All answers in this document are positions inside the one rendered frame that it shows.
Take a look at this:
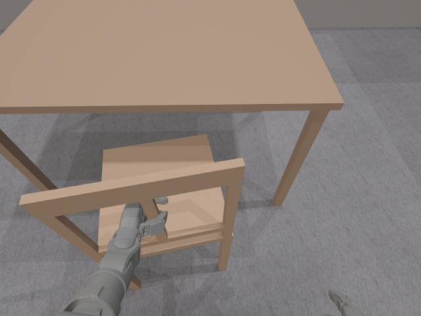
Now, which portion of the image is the robot left forearm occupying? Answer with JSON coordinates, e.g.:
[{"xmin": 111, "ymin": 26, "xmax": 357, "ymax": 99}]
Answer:
[{"xmin": 56, "ymin": 226, "xmax": 141, "ymax": 316}]

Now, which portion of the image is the left robot hand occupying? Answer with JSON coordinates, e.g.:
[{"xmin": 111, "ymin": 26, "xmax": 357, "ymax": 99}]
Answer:
[{"xmin": 119, "ymin": 197, "xmax": 168, "ymax": 238}]

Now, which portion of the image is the right robot hand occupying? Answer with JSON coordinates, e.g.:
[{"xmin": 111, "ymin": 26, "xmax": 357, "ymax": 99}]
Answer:
[{"xmin": 326, "ymin": 290, "xmax": 363, "ymax": 316}]

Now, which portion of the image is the table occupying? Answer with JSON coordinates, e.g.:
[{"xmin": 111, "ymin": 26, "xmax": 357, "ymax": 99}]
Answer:
[{"xmin": 0, "ymin": 0, "xmax": 344, "ymax": 206}]

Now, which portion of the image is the chair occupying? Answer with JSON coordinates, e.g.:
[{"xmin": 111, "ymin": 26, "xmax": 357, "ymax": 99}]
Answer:
[{"xmin": 19, "ymin": 134, "xmax": 245, "ymax": 291}]

